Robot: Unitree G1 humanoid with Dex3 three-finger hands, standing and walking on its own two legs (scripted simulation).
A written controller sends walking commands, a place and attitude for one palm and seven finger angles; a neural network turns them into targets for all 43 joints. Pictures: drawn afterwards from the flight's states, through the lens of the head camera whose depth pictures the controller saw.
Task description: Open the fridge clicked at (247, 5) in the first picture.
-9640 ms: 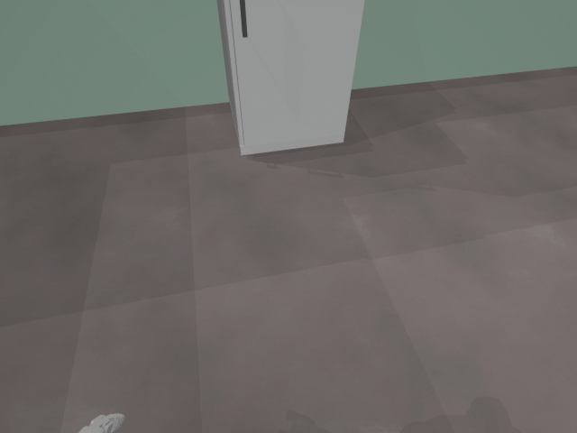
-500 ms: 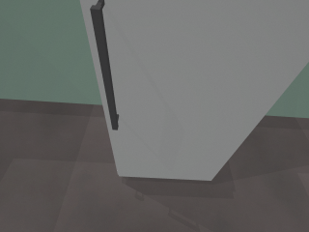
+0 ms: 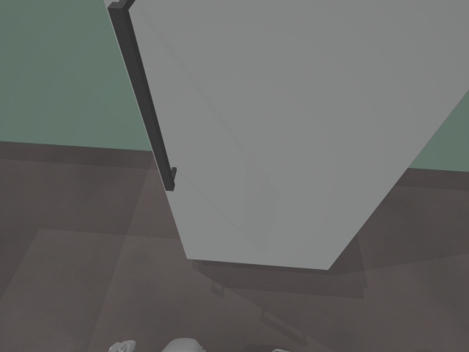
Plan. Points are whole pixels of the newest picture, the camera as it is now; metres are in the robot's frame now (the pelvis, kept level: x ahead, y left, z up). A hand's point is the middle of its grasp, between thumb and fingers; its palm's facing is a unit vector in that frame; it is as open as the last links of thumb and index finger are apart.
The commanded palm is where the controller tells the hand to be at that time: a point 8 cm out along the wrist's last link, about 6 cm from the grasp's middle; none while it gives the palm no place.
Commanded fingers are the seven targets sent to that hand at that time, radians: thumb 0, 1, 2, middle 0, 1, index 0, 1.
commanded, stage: come to a stop and stand still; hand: left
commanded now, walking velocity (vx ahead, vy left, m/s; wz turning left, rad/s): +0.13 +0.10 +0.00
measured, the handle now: (154, 116) +0.49 +0.19 +0.12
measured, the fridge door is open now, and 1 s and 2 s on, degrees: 0 0 0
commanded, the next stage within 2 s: look again from close up in 1.84 s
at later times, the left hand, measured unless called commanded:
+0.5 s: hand out of the picture -0.03 +0.18 -0.17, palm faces -0.01 -0.98 -0.21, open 7.4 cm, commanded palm none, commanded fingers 0.00 0.90 0.90 -0.20 -0.30 -0.20 -0.30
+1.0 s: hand out of the picture -0.03 +0.18 -0.17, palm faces +0.04 -0.98 -0.20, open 7.4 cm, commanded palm none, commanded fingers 0.00 0.90 0.90 -0.20 -0.30 -0.20 -0.30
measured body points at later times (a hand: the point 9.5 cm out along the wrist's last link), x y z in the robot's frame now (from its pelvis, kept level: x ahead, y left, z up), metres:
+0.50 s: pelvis -0.03 +0.00 +0.00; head -0.01 -0.02 +0.45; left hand -0.03 +0.23 -0.15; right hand -0.06 -0.20 -0.17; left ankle -0.02 +0.14 -0.73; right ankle -0.03 -0.08 -0.74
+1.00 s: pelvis -0.04 +0.00 +0.01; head -0.08 +0.01 +0.46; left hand -0.03 +0.23 -0.15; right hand +0.01 -0.23 -0.14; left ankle -0.02 +0.10 -0.73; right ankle -0.03 -0.08 -0.73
